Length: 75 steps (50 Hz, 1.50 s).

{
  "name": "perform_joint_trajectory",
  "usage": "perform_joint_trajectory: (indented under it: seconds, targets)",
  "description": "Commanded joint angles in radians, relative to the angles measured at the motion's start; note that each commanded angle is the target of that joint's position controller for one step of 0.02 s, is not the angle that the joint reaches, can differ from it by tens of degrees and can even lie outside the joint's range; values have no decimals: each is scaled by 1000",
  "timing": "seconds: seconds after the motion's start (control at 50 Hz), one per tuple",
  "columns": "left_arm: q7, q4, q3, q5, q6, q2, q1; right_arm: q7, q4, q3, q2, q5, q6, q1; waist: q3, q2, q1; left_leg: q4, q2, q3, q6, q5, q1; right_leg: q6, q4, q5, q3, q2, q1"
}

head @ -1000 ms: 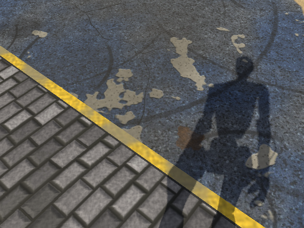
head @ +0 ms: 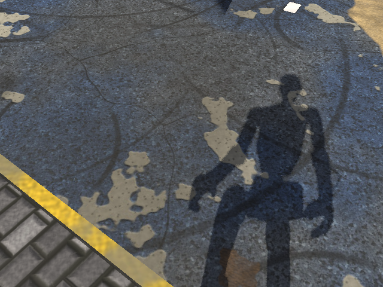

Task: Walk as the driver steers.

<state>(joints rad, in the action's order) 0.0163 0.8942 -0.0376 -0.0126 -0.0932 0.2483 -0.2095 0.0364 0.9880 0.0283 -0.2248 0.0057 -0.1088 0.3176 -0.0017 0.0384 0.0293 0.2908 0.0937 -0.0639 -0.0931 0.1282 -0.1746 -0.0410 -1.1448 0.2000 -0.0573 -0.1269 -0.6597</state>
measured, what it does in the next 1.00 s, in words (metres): walks ahead, turning left: right foot, then left foot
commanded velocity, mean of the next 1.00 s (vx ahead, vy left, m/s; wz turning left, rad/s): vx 0.50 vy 0.00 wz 0.26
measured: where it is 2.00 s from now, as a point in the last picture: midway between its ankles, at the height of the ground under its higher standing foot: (136, 183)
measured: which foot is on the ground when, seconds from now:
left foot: down 0.00-0.32, up 0.34-0.86, down 0.88-1.00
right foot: up 0.00-0.28, down 0.30-0.90, up 0.92-1.00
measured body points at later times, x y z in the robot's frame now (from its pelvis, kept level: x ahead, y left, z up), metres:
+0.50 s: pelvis +0.28 -0.08 +0.00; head +0.29 -0.10 +0.45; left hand +0.33 +0.18 -0.12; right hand +0.36 -0.35 -0.14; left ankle +0.27 +0.08 -0.65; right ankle +0.30 -0.16 -0.74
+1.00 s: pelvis +0.54 +0.01 -0.02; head +0.57 +0.02 +0.43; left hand +0.54 +0.29 -0.14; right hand +0.75 -0.21 -0.13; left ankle +0.58 +0.08 -0.74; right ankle +0.46 -0.17 -0.63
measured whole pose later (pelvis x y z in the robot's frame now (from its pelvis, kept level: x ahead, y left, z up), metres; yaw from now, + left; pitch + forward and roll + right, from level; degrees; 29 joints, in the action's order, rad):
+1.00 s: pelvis +0.54 +0.01 -0.02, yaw +19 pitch +2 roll +0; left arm 0.00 0.87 -0.05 -0.02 -0.13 0.26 -0.23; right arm 0.03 0.79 0.08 -0.26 -0.01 -0.06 0.19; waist -0.05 0.01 0.00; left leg 0.54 0.10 -0.03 -0.11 0.18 -0.39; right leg -0.01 -1.26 0.40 -0.02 -0.04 -0.38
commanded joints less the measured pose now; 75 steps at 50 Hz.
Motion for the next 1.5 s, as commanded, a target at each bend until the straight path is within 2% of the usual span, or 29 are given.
perform_joint_trajectory:
  seconds: [0.02,0.22,0.26,0.3,0.32,0.34,0.36,0.38,0.4,0.44,0.58,0.76,0.82,0.86,0.88,0.9,0.92,0.94,0.96,1.0,1.1,1.26,1.32,1.36,1.38,1.4,1.44,1.46,1.5]
  targets:
    - [7,-43,-14,13,4,46,-34,-20,-53,20,-130,-1,-18,-38,-55,-77,-46,-205,-278,206,-170,-83,-103,27,138,-158,-1,-42,-26]
    - [-42,-145,-4,-10,-21,49,258,-40,0,34,-172,-26,21,120,-83,-93,44,-100,-340,185,-107,-82,177,4,605,-186,44,37,7]
    - [-49,-138,-16,-9,-29,77,195,-42,-3,40,-188,-26,32,96,-48,-113,-3,-19,-349,186,-87,-215,200,-25,645,-115,68,68,122]
    - [-40,-54,-62,-5,-34,169,-104,-41,-23,24,-150,-11,39,64,138,-82,-141,342,-249,100,-34,-426,85,-90,649,-128,59,72,537]
    - [-35,-26,-90,16,-31,285,-269,-35,-51,-7,-58,0,24,140,311,119,-149,750,-120,20,35,-111,-278,-223,661,-92,-315,-188,949]
    - [-40,-11,-81,11,-25,251,-305,-29,-37,-20,-25,-18,-4,179,402,263,-139,971,-26,120,52,415,-515,-312,825,31,-679,-295,1085]
    - [-40,-24,-56,7,-27,170,-234,-25,-47,9,-140,-47,-21,104,274,161,-139,1067,-90,202,27,384,-610,-254,840,70,-579,-268,980]
    - [-37,-48,-42,8,-26,127,-140,-27,-70,16,-162,-59,-24,24,171,94,-115,1052,-142,184,14,290,-610,-210,854,9,-410,-236,833]
    - [-41,-59,-30,10,-28,95,-60,-34,-74,19,-148,-50,-17,-12,101,20,-81,988,-182,167,19,208,-564,-183,897,-64,-291,-192,690]
    - [-48,-49,-20,21,-37,53,-14,-41,-66,29,-115,-37,17,9,39,40,-30,895,-223,177,24,117,-460,-140,963,-135,-142,-127,543]
    - [-16,9,-36,34,-38,99,-74,-38,-115,43,-76,-30,47,-87,-32,14,-24,680,-194,208,51,-134,-576,-133,1021,-331,85,-107,545]
    - [11,53,-47,11,4,138,-178,16,-252,26,-37,-27,44,-344,-109,-5,-102,378,-177,50,16,-134,-635,-99,954,-443,219,-168,785]
    - [19,33,-58,5,22,177,-135,32,-281,42,-68,-30,47,-308,-49,45,-48,362,-102,-48,-30,8,-465,-72,799,-859,269,-168,797]
    - [26,15,-65,1,34,206,-93,29,-247,82,-139,-35,51,-106,73,70,73,315,-24,-80,-84,31,-169,-43,505,-1046,291,-142,734]
    - [26,-2,-62,-1,29,204,-80,11,-207,119,-215,-32,55,60,157,19,154,242,-49,25,-130,-15,125,-4,238,-836,293,-93,546]
    - [6,-44,-22,37,5,61,-158,-9,-194,140,-322,-33,59,107,236,-252,70,229,-312,493,-272,-24,479,51,-138,116,257,75,109]
    - [-13,-83,-12,0,-47,71,-130,-8,-223,125,-303,-19,47,122,400,-245,70,34,-455,933,-403,102,618,53,-343,398,9,188,-85]
    - [-24,-115,-29,-35,-76,131,-7,-9,-218,108,-232,-9,39,106,288,-162,104,6,-412,794,-329,69,560,21,-334,312,-59,120,-188]
    - [-23,-129,-26,-35,-85,130,27,-9,-229,95,-182,-19,32,35,181,-88,65,8,-367,638,-279,4,407,4,-240,217,-47,72,-176]
    - [-9,-116,-44,6,-66,142,8,-8,-270,74,-123,-19,28,-97,85,-11,-27,-26,-291,467,-228,-160,126,23,-83,139,-37,10,-26]
    - [0,-171,-40,32,-19,95,73,-36,-277,86,-186,-21,26,-60,21,-55,-43,-79,-221,341,-213,-288,-75,94,188,-14,10,22,36]
    - [-26,-262,-34,7,-37,99,297,-51,-259,86,-183,-36,50,56,11,-135,48,28,-200,406,-125,-83,-6,77,626,-255,-5,123,132]
    - [-35,-263,-49,4,-55,135,252,-59,-269,88,-188,-32,59,40,23,-171,10,116,-228,493,-105,-96,62,40,680,-139,-14,133,206]
    - [-26,-225,-74,21,-65,183,56,-55,-296,70,-138,-25,58,-3,141,-155,-93,334,-150,445,-54,-171,-9,-29,712,-154,-41,72,519]
    - [-17,-211,-89,29,-61,247,-116,-53,-321,49,-82,-4,54,6,290,-17,-149,634,-69,334,-9,52,-167,-91,698,-127,-232,-116,797]
    - [-27,-173,-101,33,-48,293,-168,-51,-344,39,-59,-44,44,164,367,358,-63,905,20,257,39,489,-524,-249,800,98,-712,-312,1047]
    - [-22,-213,-62,10,-33,125,-83,-53,-321,70,-214,-43,55,30,143,86,-113,1045,-101,248,60,328,-647,-169,843,253,-527,-253,845]
    - [-23,-217,-54,19,-26,118,-35,-53,-331,70,-197,-31,61,-17,76,9,-90,1021,-134,221,66,257,-602,-148,866,127,-406,-208,713]
    - [-22,-202,-46,28,-23,99,4,-42,-347,72,-159,-30,66,-35,11,38,-48,945,-186,208,66,192,-534,-131,917,-14,-244,-140,565]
